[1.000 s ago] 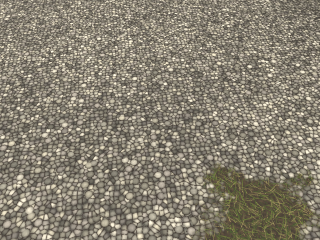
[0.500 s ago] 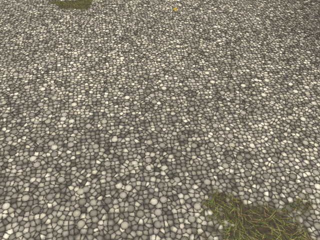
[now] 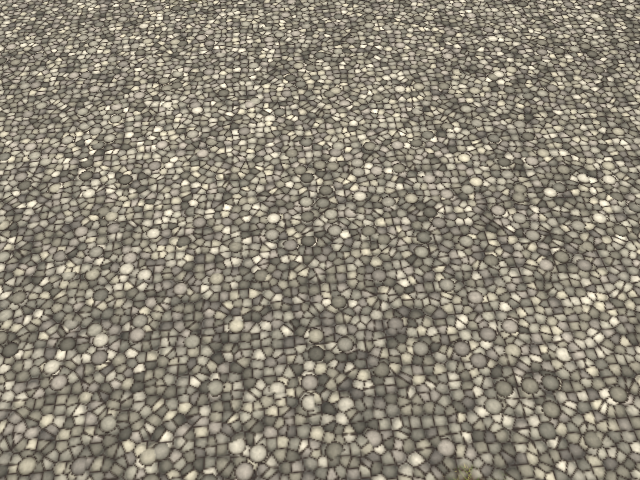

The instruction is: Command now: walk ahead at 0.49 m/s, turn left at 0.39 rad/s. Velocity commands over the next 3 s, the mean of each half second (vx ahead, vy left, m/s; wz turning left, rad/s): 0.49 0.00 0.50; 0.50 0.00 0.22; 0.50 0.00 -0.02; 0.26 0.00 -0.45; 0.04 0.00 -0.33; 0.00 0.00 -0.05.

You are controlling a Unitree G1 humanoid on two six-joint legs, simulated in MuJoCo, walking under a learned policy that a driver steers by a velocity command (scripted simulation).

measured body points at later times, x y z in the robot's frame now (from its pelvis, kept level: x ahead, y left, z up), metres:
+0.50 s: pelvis +0.29 +0.05 -0.01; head +0.32 +0.05 +0.44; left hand +0.33 +0.33 -0.13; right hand +0.47 -0.19 -0.13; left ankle +0.33 +0.11 -0.74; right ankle +0.21 -0.12 -0.63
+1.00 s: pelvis +0.58 +0.06 -0.01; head +0.60 +0.06 +0.44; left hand +0.61 +0.35 -0.11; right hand +0.73 -0.18 -0.13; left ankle +0.43 +0.14 -0.65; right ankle +0.66 -0.01 -0.74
